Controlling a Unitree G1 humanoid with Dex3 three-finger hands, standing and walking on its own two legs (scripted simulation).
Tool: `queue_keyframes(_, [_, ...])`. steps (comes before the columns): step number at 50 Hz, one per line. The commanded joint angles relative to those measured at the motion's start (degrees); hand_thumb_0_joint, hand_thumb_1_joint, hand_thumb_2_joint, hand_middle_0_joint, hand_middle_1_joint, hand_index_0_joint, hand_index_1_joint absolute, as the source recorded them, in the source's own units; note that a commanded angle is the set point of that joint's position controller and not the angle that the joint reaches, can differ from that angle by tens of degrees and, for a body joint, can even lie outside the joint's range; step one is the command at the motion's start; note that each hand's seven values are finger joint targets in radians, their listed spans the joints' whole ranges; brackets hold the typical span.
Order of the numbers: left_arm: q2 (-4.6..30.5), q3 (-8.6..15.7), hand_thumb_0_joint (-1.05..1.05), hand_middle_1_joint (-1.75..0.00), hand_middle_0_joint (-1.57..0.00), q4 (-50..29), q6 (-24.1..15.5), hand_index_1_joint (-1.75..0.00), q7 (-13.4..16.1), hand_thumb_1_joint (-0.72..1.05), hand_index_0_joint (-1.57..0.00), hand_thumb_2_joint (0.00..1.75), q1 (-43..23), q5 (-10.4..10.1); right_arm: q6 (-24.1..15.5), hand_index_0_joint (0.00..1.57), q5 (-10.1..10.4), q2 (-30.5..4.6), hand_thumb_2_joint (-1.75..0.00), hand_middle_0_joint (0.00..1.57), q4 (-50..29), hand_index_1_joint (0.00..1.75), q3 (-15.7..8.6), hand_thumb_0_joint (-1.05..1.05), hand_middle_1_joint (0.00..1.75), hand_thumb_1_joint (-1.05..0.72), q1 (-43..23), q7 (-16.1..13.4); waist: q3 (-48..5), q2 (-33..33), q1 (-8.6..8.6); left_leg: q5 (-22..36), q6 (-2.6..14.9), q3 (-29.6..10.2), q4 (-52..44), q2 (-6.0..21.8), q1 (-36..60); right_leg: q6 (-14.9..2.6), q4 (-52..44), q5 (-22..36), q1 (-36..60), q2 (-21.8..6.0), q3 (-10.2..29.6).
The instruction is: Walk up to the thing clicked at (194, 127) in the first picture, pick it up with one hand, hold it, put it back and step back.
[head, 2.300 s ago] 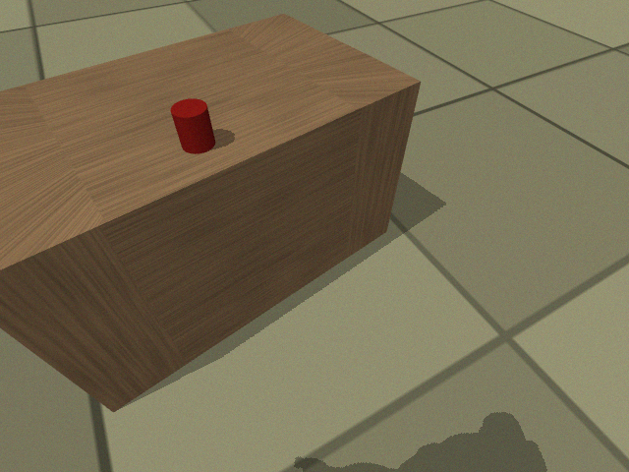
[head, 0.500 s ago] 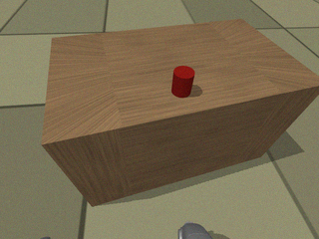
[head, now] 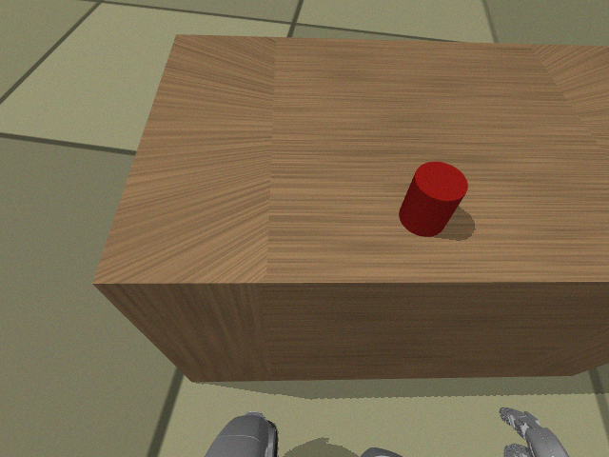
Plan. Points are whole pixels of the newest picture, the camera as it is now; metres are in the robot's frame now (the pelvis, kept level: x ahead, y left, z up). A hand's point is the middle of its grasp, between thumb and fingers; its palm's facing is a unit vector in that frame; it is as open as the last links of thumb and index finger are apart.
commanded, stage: walk up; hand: right
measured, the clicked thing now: (430, 200) +0.49 -0.18 +0.00
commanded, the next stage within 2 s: none
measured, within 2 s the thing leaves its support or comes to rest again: neither
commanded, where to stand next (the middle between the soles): +0.04 +0.00 m, yaw +4 degrees
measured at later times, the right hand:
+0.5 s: hand out of the picture +0.11 -0.28 -0.15, palm faces -0.12 +0.93 -0.34, open 7.3 cm
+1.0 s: hand out of the picture +0.10 -0.26 -0.13, palm faces -0.13 +0.92 -0.38, open 7.3 cm
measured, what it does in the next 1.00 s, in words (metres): steps on the spot: right foot, then left foot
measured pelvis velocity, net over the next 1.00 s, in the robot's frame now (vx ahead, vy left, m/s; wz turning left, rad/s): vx -0.03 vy -0.01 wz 0.12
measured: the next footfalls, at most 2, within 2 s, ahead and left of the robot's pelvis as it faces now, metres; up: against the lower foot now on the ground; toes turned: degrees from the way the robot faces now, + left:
right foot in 0.30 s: +0.05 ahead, -0.14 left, +0.00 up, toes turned +4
left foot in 0.60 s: +0.01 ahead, +0.14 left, +0.00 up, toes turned +4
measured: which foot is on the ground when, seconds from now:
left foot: down 0.00-0.32, up 0.34-0.58, down 0.60-1.00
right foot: down 0.00-0.00, up 0.02-0.28, down 0.30-1.00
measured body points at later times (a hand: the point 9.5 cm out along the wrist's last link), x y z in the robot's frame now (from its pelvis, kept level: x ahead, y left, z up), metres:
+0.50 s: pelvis -0.02 -0.02 +0.01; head +0.02 -0.05 +0.45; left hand +0.00 +0.32 -0.08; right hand +0.12 -0.33 -0.12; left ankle -0.01 +0.14 -0.66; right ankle -0.01 -0.16 -0.72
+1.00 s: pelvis -0.03 -0.01 +0.01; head -0.02 -0.01 +0.46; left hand +0.00 +0.30 -0.12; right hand +0.11 -0.31 -0.11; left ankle -0.03 +0.13 -0.72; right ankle +0.02 -0.14 -0.72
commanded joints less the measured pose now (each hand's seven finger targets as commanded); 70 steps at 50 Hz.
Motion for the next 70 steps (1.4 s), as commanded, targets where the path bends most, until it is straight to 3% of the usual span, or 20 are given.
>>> queue_keyframes(1, [8.5, 2.5, 0.0, -0.3, -0.2, -5.1, 0.6, -0.3, 1.7, 0.9, -0.2, 0.9, 5.3, -1.9, -1.1, 0.2, 0.4, -16.8, -0.9, 0.2, -4.9, 0.3, -4.9, 0.0, 0.3, -0.9, 7.0, -2.4, -20.4, 10.6, -3.36, 38.6, 16.92, -29.4, -7.8, 22.2, 25.4, -0.39, 24.9, -11.3, -14.7, 3.3, 8.7])
queue_keyframes(6, [10.8, 3.6, 0.0, -0.3, -0.2, -0.9, 2.0, -0.3, 1.5, 0.9, -0.2, 0.9, 2.8, -1.4, 0.3, 0.2, 0.6, -13.6, -0.9, 0.2, -5.1, 0.3, -3.3, 0.0, 0.3, -0.9, -2.9, -2.9, -11.8, 11.0, -1.78, 15.3, 10.6, -15.4, -9.5, 12.5, 4.0, -1.59, 18.5, -5.3, -7.2, 0.1, 11.4])
queue_keyframes(14, [9.4, 4.4, 0.0, -0.3, -0.2, 2.8, -0.4, -0.3, 3.1, 0.9, -0.2, 0.9, 6.4, 0.1, 3.5, 0.2, -0.6, -12.8, -0.9, 0.2, -6.4, 0.3, -3.8, 0.0, 0.3, -0.9, -6.0, -1.0, -13.2, 9.5, -0.4, 6.2, 8.32, -14.5, 0.0, 8.4, 0.3, -0.98, -8.0, 7.6, 1.8, 4.6, 6.4])
queue_keyframes(16, [18.3, 6.7, 0.0, -0.3, -0.2, 1.3, -1.5, -0.3, 3.6, 0.9, -0.2, 0.9, 4.8, 2.5, 3.8, 0.2, -0.1, -6.9, -0.9, 0.2, -8.0, 0.3, -2.4, 0.0, 0.3, -0.9, -7.8, -0.8, -7.2, -11.5, 0.85, -11.5, 0.73, -7.7, 16.7, -3.4, -16.7, -7.6, -23.2, 0.1, 2.1, -14.4, 34.2])
queue_keyframes(17, [23.2, 7.8, 0.0, -0.3, -0.2, -0.9, -1.3, -0.3, 3.7, 0.9, -0.2, 0.9, -1.2, 2.7, 4.1, 0.2, -0.6, -9.5, -0.9, 0.2, -7.7, 0.3, -3.5, 0.0, 0.3, -0.9, -8.8, -1.5, -5.3, -14.9, 0.82, -23.7, -1.03, -10.7, 27.5, -3.6, -14.1, -16.97, -26.2, 6.1, -7.0, -25.8, 44.5])
queue_keyframes(18, [22.4, 7.6, 0.0, -0.3, -0.2, -2.6, -1.6, -0.3, 3.9, 0.9, -0.2, 0.9, -7.5, 2.4, 4.3, 0.2, -0.8, -12.5, -0.9, 0.2, -6.2, 0.3, -4.5, 0.0, 0.3, -0.9, -6.4, -1.7, -3.3, -13.7, -1.93, -21.8, -1.55, -14.2, 33.8, 0.4, -11.8, -19.74, -24.6, 13.0, -10.0, -27.7, 45.8])
queue_keyframes(21, [13.7, 5.3, 0.0, -0.3, -0.2, -1.8, -2.1, -0.3, 3.7, 0.9, -0.2, 0.9, -8.7, 1.7, 3.5, 0.2, 0.2, -10.0, -0.9, 0.2, -2.0, 0.3, -4.4, 0.0, 0.3, -0.9, -1.9, -0.6, -3.7, -4.9, -4.57, -15.3, -1.89, -10.1, 32.8, -3.8, -9.9, -11.53, -15.6, 30.3, -4.6, -11.8, 18.9])
queue_keyframes(26, [14.4, 5.6, 0.0, -0.3, -0.2, -1.8, -1.5, -0.3, 2.2, 0.9, -0.2, 0.9, -4.4, 3.2, 1.6, 0.2, 0.5, -8.5, -0.9, 0.2, -1.2, 0.3, -2.8, 0.0, 0.3, -0.9, -4.5, -0.1, -9.2, -13.6, 0.32, -16.9, -2.77, -1.0, 7.6, -1.0, -4.2, -9.61, -12.9, 16.8, 5.8, -7.4, 14.1])
queue_keyframes(29, [14.9, 5.2, 0.0, -0.3, -0.2, -1.8, -0.1, -0.3, 1.2, 0.9, -0.2, 0.9, -4.5, 1.4, 0.0, 0.2, -0.1, -8.1, -0.9, 0.2, 2.3, 0.3, -2.9, 0.0, 0.3, -0.9, 0.6, -0.9, -12.2, -12.3, -1.97, -6.8, -2.45, 3.0, -10.1, -3.2, 8.1, -8.61, -4.2, 21.9, 3.3, -7.4, 12.6])
queue_keyframes(30, [12.2, 4.0, 0.0, -0.3, -0.2, -1.8, 0.3, -0.3, 1.2, 0.9, -0.2, 0.9, -3.7, 0.9, -0.6, 0.2, -0.6, -9.7, -0.9, 0.2, 4.0, 0.3, -3.4, 0.0, 0.3, -0.9, 3.1, -1.4, -14.4, -7.4, -3.09, -2.5, -1.49, -0.6, -12.8, -2.2, 16.2, -6.36, 3.5, 23.0, -1.3, -6.3, 11.3])
queue_keyframes(32, [5.0, 1.5, 0.0, -0.3, -0.2, -2.6, 0.8, -0.3, 1.1, 0.9, -0.2, 0.9, -3.9, -0.2, -1.6, 0.2, -1.4, -16.3, -0.9, 0.2, 2.9, 0.3, -4.2, 0.0, 0.3, -0.9, 1.6, -2.3, -14.5, 10.8, -3.32, -0.6, 6.87, -32.0, -15.0, 17.0, 24.1, -0.39, 12.6, -6.2, -21.4, 3.3, 8.5])
queue_keyframes(33, [11.6, 3.2, 0.0, -0.3, -0.2, -1.6, 1.1, -0.3, 2.0, 0.9, -0.2, 0.9, -8.3, 0.3, -1.2, 0.2, -0.3, -21.1, -0.9, 0.2, 3.8, 0.3, -5.0, 0.0, 0.3, -0.9, 2.5, -2.1, -12.4, 10.3, -6.25, -6.3, 14.07, -35.8, -15.5, 21.3, 13.2, -0.85, 13.4, -12.4, -15.9, 0.7, 14.2])
queue_keyframes(34, [13.6, 3.4, 0.0, -0.3, -0.2, -0.6, 1.0, -0.3, 1.8, 0.9, -0.2, 0.9, -8.3, 0.2, -0.8, 0.2, -0.1, -19.6, -0.9, 0.2, 3.7, 0.3, -4.9, 0.0, 0.3, -0.9, -0.7, -2.0, -8.3, 9.7, -4.55, -9.4, 15.05, -32.7, -16.1, 20.3, 7.4, -1.21, 14.6, -10.4, -13.4, -0.2, 13.8])
queue_keyframes(40, [9.5, 3.2, 0.0, -0.3, -0.2, 5.8, -0.4, -0.3, 1.4, 0.9, -0.2, 0.9, -2.3, 0.1, -0.2, 0.2, 0.4, -12.2, -0.9, 0.2, 4.6, 0.3, -1.6, 0.0, 0.3, -0.9, -6.8, -1.8, -7.5, 10.4, -0.51, 1.1, 4.24, -11.6, -5.3, 8.8, 1.3, -1.42, -12.5, 10.1, 2.7, 4.0, 8.0])
queue_keyframes(42, [13.4, 3.7, 0.0, -0.3, -0.2, 5.4, -0.9, -0.3, 1.7, 0.9, -0.2, 0.9, -4.6, 1.4, 0.2, 0.2, 1.1, -8.6, -0.9, 0.2, 4.3, 0.3, -0.3, 0.0, 0.3, -0.9, -5.5, -1.8, -8.0, 1.7, -1.62, -7.1, 0.84, -7.9, -0.9, 4.8, -2.4, -3.96, -17.6, 10.9, 4.8, -2.4, 19.3])
queue_keyframes(44, [17.0, 3.8, 0.0, -0.3, -0.2, 4.6, -0.9, -0.3, 1.2, 0.9, -0.2, 0.9, -11.8, 1.5, 0.8, 0.2, 0.6, -9.6, -0.9, 0.2, 7.6, 0.3, -1.3, 0.0, 0.3, -0.9, -2.6, -2.0, -5.0, -5.3, -4.26, -19.8, -0.95, -2.2, 8.3, 0.4, 6.8, -10.84, -25.6, -9.3, -11.7, -13.7, 32.2])
queue_keyframes(49, [10.0, 1.8, 0.0, -0.3, -0.2, 6.6, -0.3, -0.3, 0.5, 0.9, -0.2, 0.9, -13.8, 0.5, -0.7, 0.2, 0.3, -10.9, -0.9, 0.2, 9.6, 0.3, -1.2, 0.0, 0.3, -0.9, -5.3, -1.5, -4.4, 0.6, -3.53, -14.6, 2.63, -14.8, -13.1, 7.2, 6.7, -2.25, -14.7, 1.3, -8.3, 0.5, 15.0])
queue_keyframes(52, [10.5, 1.9, 0.0, -0.3, -0.2, 8.5, -0.6, -0.3, 0.0, 0.9, -0.2, 0.9, -12.8, 0.3, -1.0, 0.2, 0.0, -10.6, -0.9, 0.2, 10.2, 0.3, -0.1, 0.0, 0.3, -0.9, -7.1, -1.4, -6.0, -0.5, -2.56, -15.8, 1.47, -11.6, -12.6, 5.3, 3.3, -2.67, -18.3, 1.6, -1.4, -0.9, 17.1])
queue_keyframes(58, [10.0, 1.3, 0.0, -0.3, -0.2, 11.0, -1.1, -0.3, 0.7, 0.9, -0.2, 0.9, -14.1, -0.5, -1.8, 0.2, 0.6, -10.5, -0.9, 0.2, 13.2, 0.3, 0.4, 0.0, 0.3, -0.9, -7.0, -1.9, -14.0, 2.9, -2.56, 13.6, 0.36, -7.8, -9.8, 6.2, 12.6, -2.25, -15.4, 26.7, 5.3, -2.0, 14.1])
queue_keyframes(70, [9.4, 0.7, 0.0, -0.3, -0.2, 14.4, 0.0, -0.3, 0.7, 0.9, -0.2, 0.9, -17.9, -0.3, -0.8, 0.2, 0.7, -9.9, -0.9, 0.2, 16.1, 0.3, 0.1, 0.0, 0.3, -0.9, -10.2, -2.2, -12.1, 0.6, -3.0, 11.6, -0.04, -6.9, -14.9, 6.7, 14.7, -1.21, -19.9, 25.1, 7.4, -2.2, 13.0])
